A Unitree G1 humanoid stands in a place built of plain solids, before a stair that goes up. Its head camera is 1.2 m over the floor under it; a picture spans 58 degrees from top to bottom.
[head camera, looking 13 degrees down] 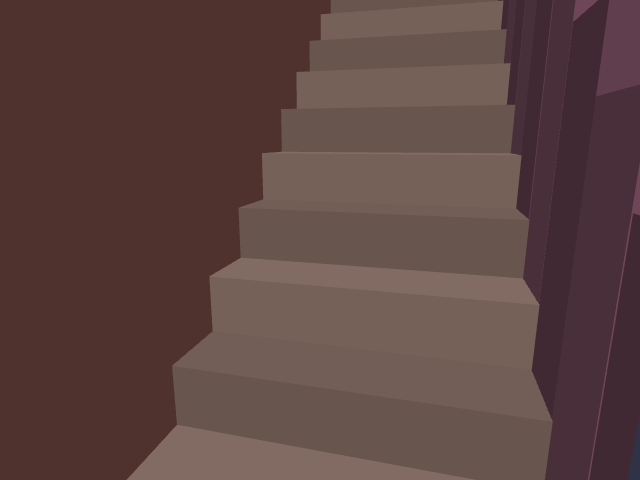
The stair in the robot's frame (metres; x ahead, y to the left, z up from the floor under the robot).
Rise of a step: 0.19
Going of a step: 0.24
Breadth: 0.99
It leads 15 degrees to the right of straight ahead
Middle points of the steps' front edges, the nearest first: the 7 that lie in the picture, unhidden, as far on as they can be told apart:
0.99 -0.05 0.57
1.23 -0.12 0.77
1.46 -0.18 0.96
1.69 -0.24 1.15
1.92 -0.30 1.34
2.15 -0.36 1.53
2.39 -0.42 1.72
